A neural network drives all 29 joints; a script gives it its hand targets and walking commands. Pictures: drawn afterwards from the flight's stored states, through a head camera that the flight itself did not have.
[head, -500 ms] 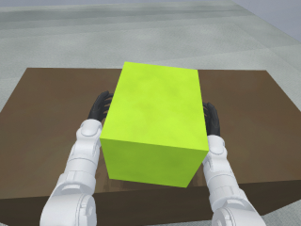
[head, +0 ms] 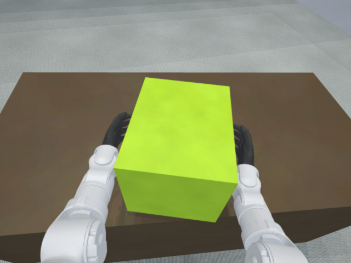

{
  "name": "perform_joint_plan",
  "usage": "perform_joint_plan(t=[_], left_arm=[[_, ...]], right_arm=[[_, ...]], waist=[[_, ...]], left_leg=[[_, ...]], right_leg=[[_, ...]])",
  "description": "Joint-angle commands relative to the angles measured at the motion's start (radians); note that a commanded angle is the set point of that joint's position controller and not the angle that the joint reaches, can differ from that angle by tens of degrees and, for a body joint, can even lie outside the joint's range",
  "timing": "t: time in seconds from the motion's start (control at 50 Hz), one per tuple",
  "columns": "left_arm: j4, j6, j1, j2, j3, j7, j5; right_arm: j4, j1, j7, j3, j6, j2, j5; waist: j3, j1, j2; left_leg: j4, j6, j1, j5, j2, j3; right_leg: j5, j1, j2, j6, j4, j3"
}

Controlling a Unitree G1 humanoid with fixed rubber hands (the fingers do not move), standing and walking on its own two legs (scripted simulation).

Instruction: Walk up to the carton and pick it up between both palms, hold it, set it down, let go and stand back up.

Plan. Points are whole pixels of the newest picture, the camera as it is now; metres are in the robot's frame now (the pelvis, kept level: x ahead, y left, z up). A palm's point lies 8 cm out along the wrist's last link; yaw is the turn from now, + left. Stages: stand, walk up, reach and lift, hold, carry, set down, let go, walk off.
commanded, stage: set down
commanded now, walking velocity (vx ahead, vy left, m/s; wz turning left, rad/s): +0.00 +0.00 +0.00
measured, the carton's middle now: (179, 147) +0.40 -0.02 +0.00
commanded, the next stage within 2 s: none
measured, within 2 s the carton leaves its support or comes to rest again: rests again in 0.62 s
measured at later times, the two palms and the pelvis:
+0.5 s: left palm (113, 149) +0.38 +0.15 +0.01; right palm (241, 166) +0.34 -0.17 +0.01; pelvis -0.01 -0.01 -0.01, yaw +1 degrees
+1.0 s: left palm (113, 151) +0.38 +0.15 +0.01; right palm (240, 171) +0.33 -0.17 +0.00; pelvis -0.02 +0.00 -0.01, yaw +1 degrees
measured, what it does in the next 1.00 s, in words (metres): stands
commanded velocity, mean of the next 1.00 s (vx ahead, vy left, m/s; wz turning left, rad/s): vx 0.00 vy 0.00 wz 0.00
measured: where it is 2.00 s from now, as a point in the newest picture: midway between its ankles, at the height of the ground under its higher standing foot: outside the picture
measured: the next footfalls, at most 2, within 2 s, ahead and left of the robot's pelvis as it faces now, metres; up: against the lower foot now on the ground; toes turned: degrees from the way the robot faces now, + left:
none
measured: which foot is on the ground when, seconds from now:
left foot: down 0.00-1.00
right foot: down 0.00-1.00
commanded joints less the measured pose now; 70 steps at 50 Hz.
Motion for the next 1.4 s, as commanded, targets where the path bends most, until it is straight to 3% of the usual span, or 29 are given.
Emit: perform_joint_plan(t=[0.0, 0.12, 0.26, 0.36, 0.4, 0.44, 0.5, 0.52, 0.58, 0.6, 0.62, 0.74, 0.76, 0.78, 0.84, 0.88, 0.92, 1.02, 1.1, 1.18, 1.26, 1.38], left_arm=[[-0.093, -0.107, -0.600, -0.580, -0.244, -0.102, 0.025], [-0.086, -0.171, -0.629, -0.600, -0.251, -0.087, 0.022], [-0.047, -0.234, -0.633, -0.604, -0.273, -0.094, 0.013], [0.029, -0.255, -0.692, -0.565, -0.238, -0.103, 0.016], [0.043, -0.268, -0.676, -0.562, -0.228, -0.106, 0.016], [0.100, -0.266, -0.695, -0.540, -0.196, -0.113, 0.024], [0.128, -0.264, -0.669, -0.558, -0.205, -0.110, 0.038], [0.141, -0.268, -0.674, -0.549, -0.199, -0.109, 0.034], [0.184, -0.280, -0.711, -0.528, -0.147, -0.108, 0.057], [0.188, -0.286, -0.690, -0.530, -0.145, -0.108, 0.057], [0.186, -0.291, -0.708, -0.530, -0.147, -0.105, 0.064], [0.256, -0.297, -0.659, -0.506, -0.083, -0.106, 0.102], [0.257, -0.299, -0.661, -0.492, -0.072, -0.112, 0.109], [0.242, -0.300, -0.669, -0.481, -0.062, -0.112, 0.117], [0.240, -0.307, -0.684, -0.493, -0.093, -0.095, 0.112], [0.269, -0.301, -0.677, -0.474, -0.065, -0.099, 0.118], [0.262, -0.305, -0.681, -0.491, -0.077, -0.094, 0.123], [0.295, -0.303, -0.679, -0.466, -0.047, -0.096, 0.137], [0.301, -0.309, -0.666, -0.457, -0.028, -0.086, 0.152], [0.307, -0.291, -0.665, -0.456, -0.027, -0.083, 0.159], [0.301, -0.301, -0.652, -0.463, -0.003, -0.077, 0.182], [0.319, -0.293, -0.646, -0.437, 0.021, -0.082, 0.196]], right_arm=[[-0.069, -0.633, 0.145, 0.374, -0.072, 0.564, -0.081], [-0.072, -0.642, 0.153, 0.383, -0.109, 0.601, -0.102], [-0.025, -0.615, 0.148, 0.392, -0.147, 0.622, -0.108], [0.023, -0.634, 0.145, 0.348, -0.137, 0.631, -0.150], [0.028, -0.623, 0.144, 0.368, -0.146, 0.646, -0.140], [0.061, -0.653, 0.143, 0.327, -0.143, 0.633, -0.150], [0.073, -0.650, 0.145, 0.284, -0.164, 0.608, -0.160], [0.081, -0.653, 0.148, 0.274, -0.166, 0.598, -0.165], [0.109, -0.673, 0.159, 0.232, -0.162, 0.595, -0.193], [0.093, -0.673, 0.161, 0.232, -0.172, 0.598, -0.197], [0.109, -0.677, 0.158, 0.215, -0.178, 0.601, -0.208], [0.173, -0.623, 0.160, 0.178, -0.183, 0.607, -0.246], [0.177, -0.618, 0.156, 0.169, -0.183, 0.612, -0.253], [0.196, -0.611, 0.160, 0.157, -0.181, 0.600, -0.254], [0.191, -0.632, 0.167, 0.131, -0.203, 0.580, -0.265], [0.203, -0.629, 0.167, 0.117, -0.192, 0.582, -0.273], [0.213, -0.628, 0.168, 0.093, -0.201, 0.577, -0.288], [0.237, -0.621, 0.169, 0.070, -0.195, 0.574, -0.308], [0.236, -0.616, 0.176, 0.044, -0.198, 0.562, -0.326], [0.253, -0.614, 0.178, 0.005, -0.190, 0.547, -0.340], [0.263, -0.595, 0.190, -0.005, -0.197, 0.554, -0.351], [0.248, -0.594, 0.190, -0.036, -0.188, 0.544, -0.367]], waist=[[-0.511, -0.006, 0.083], [-0.634, 0.008, 0.079], [-0.658, -0.017, 0.089], [-0.612, -0.017, 0.062], [-0.613, -0.009, 0.045], [-0.565, -0.012, 0.038], [-0.577, -0.020, 0.091], [-0.568, -0.018, 0.080], [-0.545, -0.012, 0.070], [-0.574, -0.002, 0.061], [-0.573, -0.014, 0.080], [-0.531, -0.007, 0.059], [-0.522, -0.013, 0.041], [-0.496, -0.003, 0.064], [-0.547, -0.012, 0.102], [-0.507, -0.015, 0.072], [-0.524, -0.023, 0.098], [-0.467, -0.022, 0.071], [-0.491, -0.017, 0.072], [-0.450, -0.037, 0.085], [-0.464, -0.019, 0.108], [-0.450, -0.027, 0.084]], left_leg=[[0.043, -0.100, 0.312, 0.427, 0.054, -0.062], [0.074, -0.105, 0.324, 0.504, 0.055, -0.066], [0.096, -0.111, 0.253, 0.496, 0.050, -0.077], [0.059, -0.084, 0.149, 0.294, 0.049, -0.075], [0.075, -0.074, 0.142, 0.329, 0.046, -0.073], [0.060, -0.069, 0.090, 0.247, 0.044, -0.068], [0.081, -0.094, 0.161, 0.295, 0.059, -0.082], [0.091, -0.096, 0.176, 0.311, 0.064, -0.085], [0.076, -0.081, 0.129, 0.216, 0.064, -0.082], [0.081, -0.076, 0.119, 0.208, 0.062, -0.074], [0.086, -0.081, 0.112, 0.209, 0.062, -0.076], [0.096, -0.067, 0.075, 0.167, 0.060, -0.071], [0.096, -0.060, 0.053, 0.156, 0.056, -0.065], [0.086, -0.063, 0.044, 0.142, 0.058, -0.063], [0.101, -0.091, 0.099, 0.194, 0.068, -0.074], [0.097, -0.078, 0.078, 0.134, 0.063, -0.068], [0.100, -0.084, 0.062, 0.121, 0.064, -0.073], [0.097, -0.072, 0.009, 0.046, 0.065, -0.073], [0.089, -0.077, 0.025, 0.046, 0.068, -0.073], [0.086, -0.082, 0.026, 0.017, 0.074, -0.084], [0.095, -0.085, 0.025, 0.023, 0.077, -0.085], [0.089, -0.069, -0.015, -0.054, 0.072, -0.086]], right_leg=[[0.297, 0.071, -0.006, -0.009, 0.036, 0.004], [0.364, 0.059, 0.002, -0.013, 0.058, 0.008], [0.426, 0.072, -0.011, -0.004, 0.093, 0.018], [0.279, 0.037, -0.030, 0.006, 0.094, 0.027], [0.319, 0.060, -0.028, 0.005, 0.104, 0.035], [0.261, 0.046, -0.039, 0.005, 0.101, 0.037], [0.233, -0.040, -0.023, -0.014, 0.096, 0.015], [0.217, -0.056, -0.019, -0.020, 0.088, 0.011], [0.137, -0.081, -0.028, -0.015, 0.088, 0.010], [0.136, -0.075, -0.029, -0.010, 0.096, 0.009], [0.143, -0.086, -0.029, -0.013, 0.102, 0.008], [0.112, -0.100, -0.031, -0.014, 0.116, 0.009], [0.121, -0.084, -0.033, -0.007, 0.121, 0.014], [0.101, -0.081, -0.033, -0.013, 0.120, 0.015], [0.099, -0.137, -0.019, -0.025, 0.118, -0.007], [0.066, -0.141, -0.027, -0.019, 0.110, -0.001], [0.055, -0.166, -0.025, -0.019, 0.124, -0.007], [0.017, -0.176, -0.031, -0.012, 0.135, -0.005], [0.014, -0.174, -0.026, -0.016, 0.135, -0.012], [0.008, -0.213, -0.029, -0.019, 0.138, -0.018], [-0.006, -0.216, -0.029, -0.027, 0.143, -0.021], [-0.044, -0.224, -0.033, -0.012, 0.155, -0.017]])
